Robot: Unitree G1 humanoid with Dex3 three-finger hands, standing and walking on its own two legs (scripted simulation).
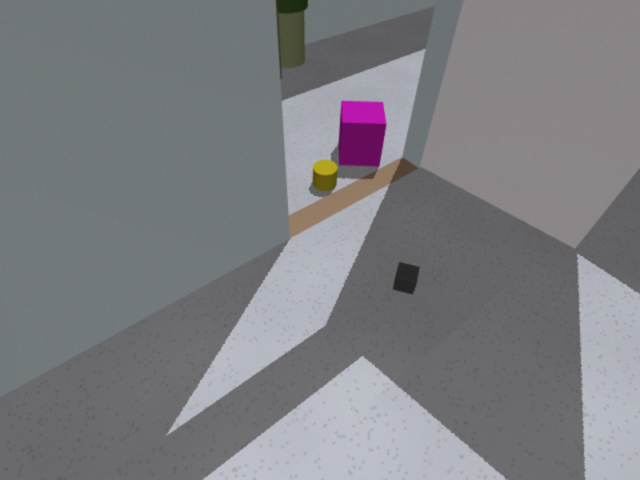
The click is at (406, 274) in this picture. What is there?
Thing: cube
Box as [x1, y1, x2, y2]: [393, 262, 419, 294]
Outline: 399,262 393,289 412,294 416,283 419,267
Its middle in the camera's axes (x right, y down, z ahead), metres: +0.33 +0.14 +1.50
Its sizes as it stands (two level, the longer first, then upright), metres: 0.078 0.078 0.078
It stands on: the floor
